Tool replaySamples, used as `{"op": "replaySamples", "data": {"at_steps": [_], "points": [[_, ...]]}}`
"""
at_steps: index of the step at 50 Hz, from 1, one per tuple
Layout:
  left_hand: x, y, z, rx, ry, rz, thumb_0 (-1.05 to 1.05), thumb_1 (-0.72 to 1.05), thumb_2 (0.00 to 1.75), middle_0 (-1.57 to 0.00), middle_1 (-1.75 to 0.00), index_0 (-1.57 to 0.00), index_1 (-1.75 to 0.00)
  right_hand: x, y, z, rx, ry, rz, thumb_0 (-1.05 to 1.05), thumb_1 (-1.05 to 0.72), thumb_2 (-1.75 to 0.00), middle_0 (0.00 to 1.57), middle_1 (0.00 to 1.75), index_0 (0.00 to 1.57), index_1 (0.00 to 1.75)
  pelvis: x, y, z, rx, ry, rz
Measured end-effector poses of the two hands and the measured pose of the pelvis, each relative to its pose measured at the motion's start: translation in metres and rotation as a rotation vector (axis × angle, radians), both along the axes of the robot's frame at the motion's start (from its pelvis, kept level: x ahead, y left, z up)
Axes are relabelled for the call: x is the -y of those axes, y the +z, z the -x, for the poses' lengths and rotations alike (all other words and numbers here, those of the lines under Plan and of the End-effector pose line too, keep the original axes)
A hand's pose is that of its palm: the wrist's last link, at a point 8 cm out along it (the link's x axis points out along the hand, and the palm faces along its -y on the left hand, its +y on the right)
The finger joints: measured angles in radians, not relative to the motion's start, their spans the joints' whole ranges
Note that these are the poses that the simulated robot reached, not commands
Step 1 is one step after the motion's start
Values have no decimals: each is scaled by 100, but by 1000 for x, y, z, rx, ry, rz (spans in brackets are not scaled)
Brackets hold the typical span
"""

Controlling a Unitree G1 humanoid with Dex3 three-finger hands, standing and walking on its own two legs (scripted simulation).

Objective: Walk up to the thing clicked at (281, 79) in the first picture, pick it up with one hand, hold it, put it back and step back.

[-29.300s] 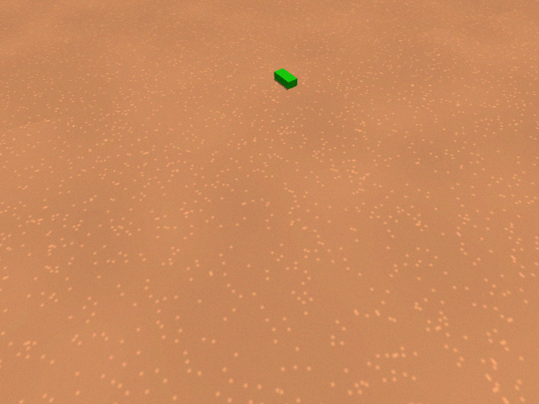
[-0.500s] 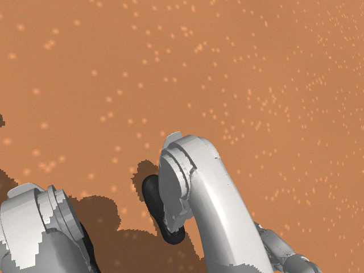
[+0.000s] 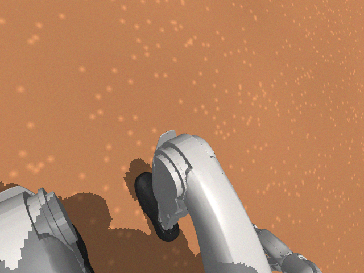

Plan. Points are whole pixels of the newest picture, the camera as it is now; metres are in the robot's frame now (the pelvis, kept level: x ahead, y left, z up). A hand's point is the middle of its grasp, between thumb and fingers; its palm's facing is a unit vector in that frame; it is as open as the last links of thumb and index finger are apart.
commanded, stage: open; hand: left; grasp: from above
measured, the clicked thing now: out of the picture +0.47 +0.33 -0.28
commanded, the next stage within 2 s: withdraw in 0.84 s
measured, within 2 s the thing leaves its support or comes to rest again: neither
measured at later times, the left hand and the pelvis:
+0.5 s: hand out of the picture +0.46 +0.31 -0.25, palm faces -0.46 -0.12 -0.88, open 12.2 cm; pelvis +0.00 +0.00 +0.00, yaw -1 degrees
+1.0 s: hand out of the picture +0.46 +0.31 -0.25, palm faces -0.46 -0.11 -0.88, open 13.7 cm; pelvis +0.00 +0.00 +0.00, yaw -1 degrees
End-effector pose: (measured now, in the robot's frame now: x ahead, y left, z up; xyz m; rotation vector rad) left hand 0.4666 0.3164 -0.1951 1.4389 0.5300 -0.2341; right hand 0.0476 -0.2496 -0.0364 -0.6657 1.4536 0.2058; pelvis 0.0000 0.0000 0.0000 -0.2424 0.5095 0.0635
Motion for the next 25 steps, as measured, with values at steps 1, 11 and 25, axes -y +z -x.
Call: {"op": "replaySamples", "data": {"at_steps": [1, 11, 25], "points": [[0, 0, 0, 0, -1, 1, -2, 0, 47, -65, -61, -70, -54, 0, 0, 0, 0, 2, 1, 0, -91, -90, 20, 30, 20, 30, 0, 0, 0, 1, -1, 1], [1, 0, 0, 3, -24, 0, -1, 2, 50, -54, -66, -59, -61, -4, 2, -3, 9, 16, -3, 0, -90, -90, 20, 30, 20, 30, -1, 2, 1, 2, -3, 8], [-1, 2, -3, 7, -2, -15, 0, -19, 70, -33, -80, -35, -78, -4, 2, -4, 19, 20, -17, 0, -90, -90, 20, 30, 20, 30, -1, 1, 1, 3, -5, 9]]}}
